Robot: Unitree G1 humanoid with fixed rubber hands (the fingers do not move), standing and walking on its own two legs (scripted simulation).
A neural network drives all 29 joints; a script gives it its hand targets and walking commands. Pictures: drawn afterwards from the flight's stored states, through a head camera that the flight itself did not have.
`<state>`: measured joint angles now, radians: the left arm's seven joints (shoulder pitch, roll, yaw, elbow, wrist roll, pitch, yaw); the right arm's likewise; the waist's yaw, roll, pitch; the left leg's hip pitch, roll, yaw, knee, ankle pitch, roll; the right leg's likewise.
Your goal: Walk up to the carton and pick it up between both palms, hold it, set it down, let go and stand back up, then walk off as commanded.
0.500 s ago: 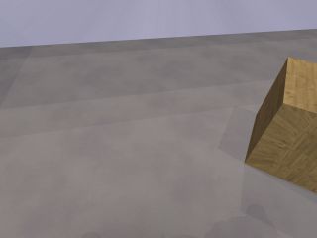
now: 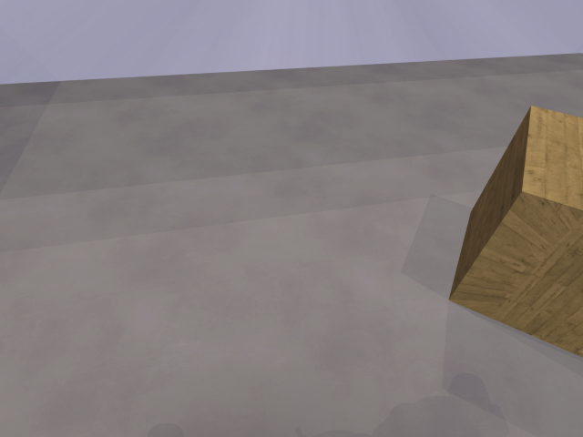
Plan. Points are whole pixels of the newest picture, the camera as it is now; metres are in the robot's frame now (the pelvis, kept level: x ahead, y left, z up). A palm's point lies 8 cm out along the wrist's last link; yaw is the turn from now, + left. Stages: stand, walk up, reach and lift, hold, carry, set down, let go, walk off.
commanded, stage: stand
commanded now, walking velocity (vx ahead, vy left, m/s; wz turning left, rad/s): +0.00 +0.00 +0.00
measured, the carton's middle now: out of the picture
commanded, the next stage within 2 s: none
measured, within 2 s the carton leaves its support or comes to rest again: neither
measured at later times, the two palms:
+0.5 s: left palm out of the picture +0.05 +0.28 -0.13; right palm out of the picture +0.04 -0.24 -0.13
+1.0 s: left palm out of the picture +0.05 +0.28 -0.12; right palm out of the picture +0.04 -0.24 -0.13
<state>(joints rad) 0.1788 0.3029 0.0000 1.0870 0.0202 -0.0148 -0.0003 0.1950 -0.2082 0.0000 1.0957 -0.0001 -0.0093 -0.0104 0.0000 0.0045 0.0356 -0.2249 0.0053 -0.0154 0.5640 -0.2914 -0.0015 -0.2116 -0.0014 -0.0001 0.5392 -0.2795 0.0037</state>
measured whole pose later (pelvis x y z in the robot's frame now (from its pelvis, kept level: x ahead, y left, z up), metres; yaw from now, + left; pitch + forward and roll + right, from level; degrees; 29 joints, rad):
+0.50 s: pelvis +0.00 +0.00 +0.00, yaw +0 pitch -3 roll -1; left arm 0.18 0.30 0.00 1.10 0.02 -0.01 0.00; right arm 0.20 -0.21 0.00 1.10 0.00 -0.01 -0.01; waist 0.00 0.01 0.04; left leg -0.20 0.01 -0.02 0.54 -0.28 0.00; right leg -0.19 0.00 0.00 0.51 -0.27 0.00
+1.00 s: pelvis +0.00 +0.00 +0.00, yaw +0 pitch -3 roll -1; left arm 0.17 0.30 0.00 1.10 0.02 -0.01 0.00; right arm 0.20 -0.21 0.00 1.10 0.00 -0.01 -0.01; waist 0.00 0.01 0.05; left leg -0.20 0.01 -0.02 0.52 -0.27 0.00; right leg -0.18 0.00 0.00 0.50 -0.26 0.00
